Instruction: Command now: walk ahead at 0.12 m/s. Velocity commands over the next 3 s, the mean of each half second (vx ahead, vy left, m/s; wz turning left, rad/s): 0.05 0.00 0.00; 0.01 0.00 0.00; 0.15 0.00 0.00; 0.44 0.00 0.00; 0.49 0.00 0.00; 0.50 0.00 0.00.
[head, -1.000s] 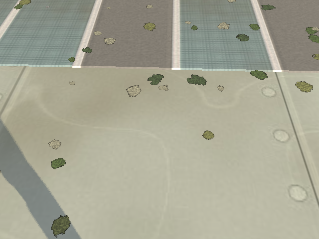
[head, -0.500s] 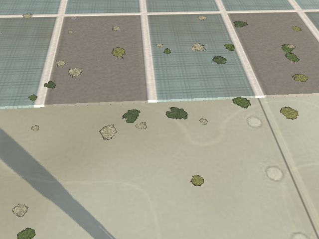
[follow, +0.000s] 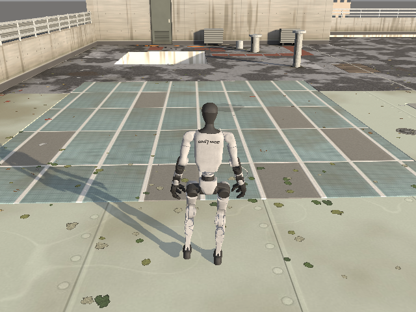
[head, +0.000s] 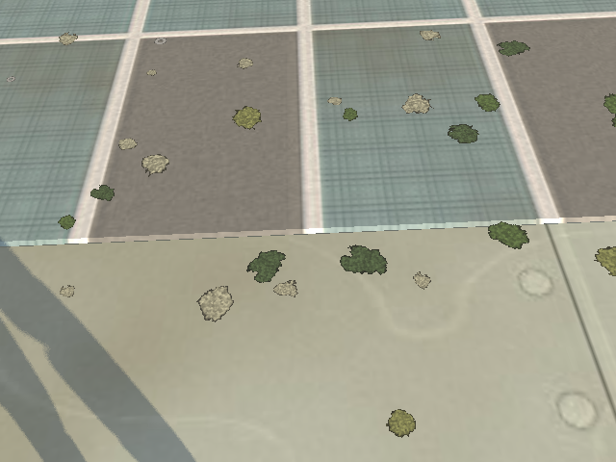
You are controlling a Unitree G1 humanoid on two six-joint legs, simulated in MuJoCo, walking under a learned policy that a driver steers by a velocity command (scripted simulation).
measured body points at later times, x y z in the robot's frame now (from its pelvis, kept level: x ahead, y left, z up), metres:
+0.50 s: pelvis +0.06 +0.03 -0.01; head +0.08 +0.03 +0.44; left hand +0.12 +0.28 -0.15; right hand +0.13 -0.23 -0.15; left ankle +0.08 +0.16 -0.74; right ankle +0.05 -0.08 -0.74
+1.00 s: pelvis +0.06 +0.02 +0.00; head +0.07 +0.02 +0.45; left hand +0.09 +0.27 -0.16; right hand +0.11 -0.23 -0.16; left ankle +0.08 +0.16 -0.74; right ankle +0.05 -0.08 -0.74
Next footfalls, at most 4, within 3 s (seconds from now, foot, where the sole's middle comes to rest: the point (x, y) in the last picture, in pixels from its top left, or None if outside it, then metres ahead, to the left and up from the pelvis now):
0.12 left None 0.12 0.16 -0.78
1.50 left None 0.18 0.18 -0.78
2.00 right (357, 414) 0.56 -0.04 -0.78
2.56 left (254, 294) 0.88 0.20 -0.78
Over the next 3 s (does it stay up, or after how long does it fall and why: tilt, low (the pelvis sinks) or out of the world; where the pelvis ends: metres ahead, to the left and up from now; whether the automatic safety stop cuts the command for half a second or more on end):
stays up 0.94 0.11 0.00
